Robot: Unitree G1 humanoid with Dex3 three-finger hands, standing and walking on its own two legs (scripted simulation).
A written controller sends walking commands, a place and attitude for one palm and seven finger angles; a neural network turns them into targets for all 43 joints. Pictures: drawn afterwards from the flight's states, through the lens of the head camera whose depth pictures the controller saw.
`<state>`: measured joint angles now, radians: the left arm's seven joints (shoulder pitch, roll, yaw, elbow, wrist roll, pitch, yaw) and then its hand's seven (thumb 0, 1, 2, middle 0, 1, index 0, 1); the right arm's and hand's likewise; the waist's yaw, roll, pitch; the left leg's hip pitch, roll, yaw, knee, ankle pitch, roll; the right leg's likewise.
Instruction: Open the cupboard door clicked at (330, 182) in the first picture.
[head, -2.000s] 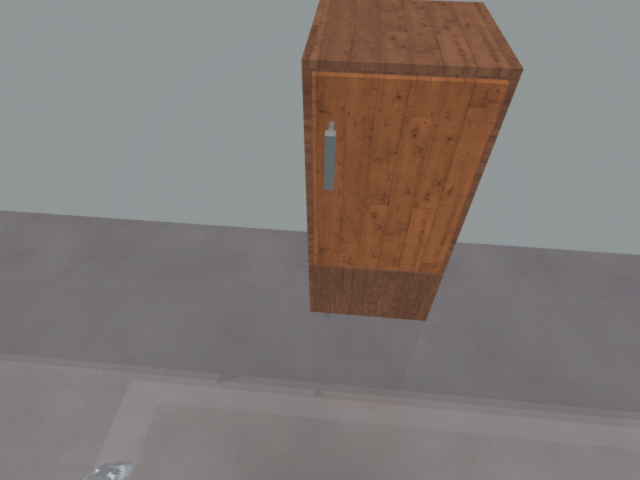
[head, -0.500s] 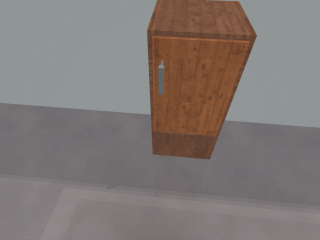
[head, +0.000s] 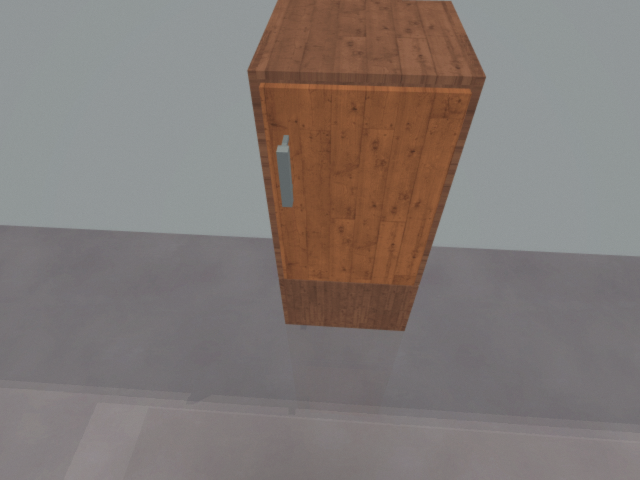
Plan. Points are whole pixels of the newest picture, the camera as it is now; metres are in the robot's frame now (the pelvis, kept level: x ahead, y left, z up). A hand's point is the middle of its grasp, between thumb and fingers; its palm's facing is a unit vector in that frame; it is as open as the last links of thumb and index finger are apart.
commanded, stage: take the last steps up to it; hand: left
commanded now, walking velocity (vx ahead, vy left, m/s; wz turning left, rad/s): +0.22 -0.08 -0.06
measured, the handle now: (286, 171) +0.69 +0.13 -0.03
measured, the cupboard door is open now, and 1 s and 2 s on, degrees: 0 0 0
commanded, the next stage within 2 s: come to a stop and stand still in 0.18 s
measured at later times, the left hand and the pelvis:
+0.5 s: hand out of the picture +0.15 +0.17 -0.18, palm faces +0.02 -0.99 -0.16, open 7.4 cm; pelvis +0.14 +0.01 +0.00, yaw -4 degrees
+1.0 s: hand out of the picture +0.14 +0.11 -0.17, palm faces -0.03 -0.97 -0.23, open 7.3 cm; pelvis +0.11 -0.06 +0.00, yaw -3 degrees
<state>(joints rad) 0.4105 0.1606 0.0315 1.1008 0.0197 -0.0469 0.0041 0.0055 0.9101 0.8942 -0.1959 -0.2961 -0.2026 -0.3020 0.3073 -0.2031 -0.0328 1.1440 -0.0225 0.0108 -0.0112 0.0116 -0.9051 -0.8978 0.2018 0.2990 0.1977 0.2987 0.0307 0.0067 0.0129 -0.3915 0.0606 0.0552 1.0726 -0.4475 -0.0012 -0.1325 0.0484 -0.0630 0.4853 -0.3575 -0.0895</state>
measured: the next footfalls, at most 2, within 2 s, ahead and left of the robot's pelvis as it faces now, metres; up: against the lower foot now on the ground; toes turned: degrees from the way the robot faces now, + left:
left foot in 0.32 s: +0.25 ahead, +0.07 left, +0.00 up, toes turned +4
right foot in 0.78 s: +0.14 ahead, -0.17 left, +0.00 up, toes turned -6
